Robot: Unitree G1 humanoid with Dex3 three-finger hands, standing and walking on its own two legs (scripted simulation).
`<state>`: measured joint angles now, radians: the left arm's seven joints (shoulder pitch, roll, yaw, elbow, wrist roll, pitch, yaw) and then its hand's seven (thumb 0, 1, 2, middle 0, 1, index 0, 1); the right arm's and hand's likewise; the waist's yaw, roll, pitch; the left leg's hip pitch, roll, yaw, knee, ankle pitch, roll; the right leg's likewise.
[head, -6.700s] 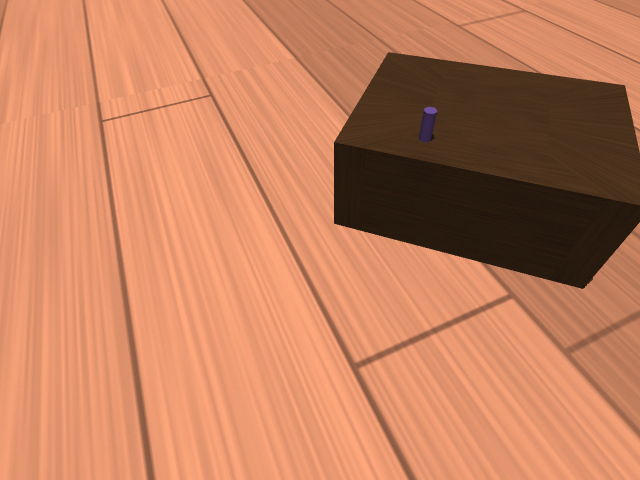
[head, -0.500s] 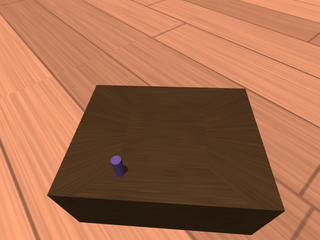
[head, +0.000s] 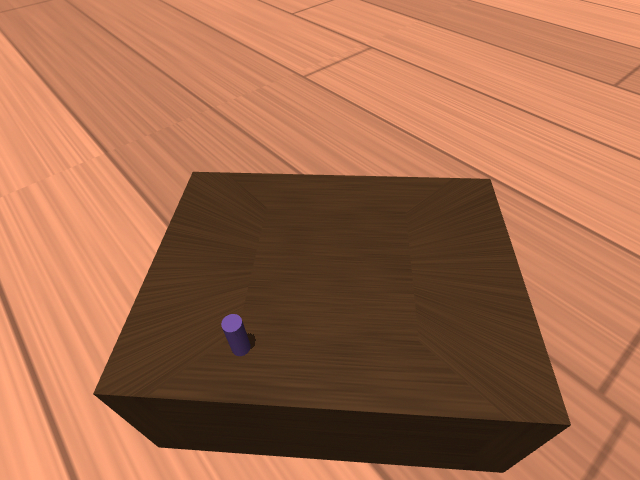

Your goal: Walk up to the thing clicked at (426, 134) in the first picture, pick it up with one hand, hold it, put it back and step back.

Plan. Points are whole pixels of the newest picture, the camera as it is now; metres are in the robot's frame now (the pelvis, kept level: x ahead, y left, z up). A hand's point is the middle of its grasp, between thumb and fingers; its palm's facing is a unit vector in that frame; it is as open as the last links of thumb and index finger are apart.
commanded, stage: stand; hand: left
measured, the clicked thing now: (236, 335) +0.47 +0.23 -0.31
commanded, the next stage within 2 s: go down in 0.44 s
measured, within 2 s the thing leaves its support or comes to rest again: neither
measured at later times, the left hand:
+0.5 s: hand out of the picture +0.07 +0.26 -0.16, palm faces -0.01 -0.94 -0.34, open 7.3 cm
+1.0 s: hand out of the picture +0.15 +0.26 -0.15, palm faces +0.05 -0.95 -0.32, open 14.7 cm
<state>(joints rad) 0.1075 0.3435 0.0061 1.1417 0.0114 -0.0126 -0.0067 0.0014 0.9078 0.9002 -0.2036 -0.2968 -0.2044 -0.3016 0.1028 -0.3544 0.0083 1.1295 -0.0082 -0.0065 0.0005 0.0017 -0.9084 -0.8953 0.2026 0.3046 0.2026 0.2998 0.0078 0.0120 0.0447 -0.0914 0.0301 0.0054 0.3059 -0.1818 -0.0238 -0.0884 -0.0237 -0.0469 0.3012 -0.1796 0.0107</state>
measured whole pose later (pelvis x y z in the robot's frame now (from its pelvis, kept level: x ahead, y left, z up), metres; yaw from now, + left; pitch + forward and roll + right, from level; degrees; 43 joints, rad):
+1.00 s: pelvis -0.01 +0.01 -0.02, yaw -1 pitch +7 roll +0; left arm 0.08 0.34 0.12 0.73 0.00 0.29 -0.04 0.00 0.02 0.18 -0.07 -0.03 -0.06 -0.04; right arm 0.17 -0.29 -0.11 0.70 0.05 -0.05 -0.02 0.00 0.11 -0.17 0.06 0.06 0.06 0.06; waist -0.01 0.02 -0.04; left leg -0.43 0.03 0.01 0.62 -0.32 -0.01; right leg -0.42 -0.03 -0.03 0.60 -0.30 0.02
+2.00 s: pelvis +0.01 +0.01 -0.05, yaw +0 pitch +9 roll -1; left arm 0.30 0.39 0.26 0.30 -0.03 0.39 -0.14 -0.01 -0.57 0.04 -0.09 -0.03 -0.08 -0.05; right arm 0.39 -0.23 -0.06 0.30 0.04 -0.10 -0.07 -0.01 0.53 -0.04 0.06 0.06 0.06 0.05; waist -0.01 0.02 -0.11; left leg -0.56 0.03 -0.02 0.84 -0.44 -0.01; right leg -0.54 -0.04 -0.05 0.81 -0.43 0.02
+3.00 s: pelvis -0.01 +0.02 -0.06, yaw +0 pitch +13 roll -2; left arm -0.37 0.73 0.55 0.99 -0.10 -0.05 -0.45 -0.02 -0.46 0.09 -0.05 -0.03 -0.04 -0.04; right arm 0.35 -0.26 0.00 0.37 0.02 -0.17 -0.08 -0.01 0.53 -0.05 0.06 0.06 0.06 0.05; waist -0.05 -0.01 -0.11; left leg -0.71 0.04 -0.01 0.93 -0.45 0.00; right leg -0.68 -0.02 -0.04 0.86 -0.41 0.02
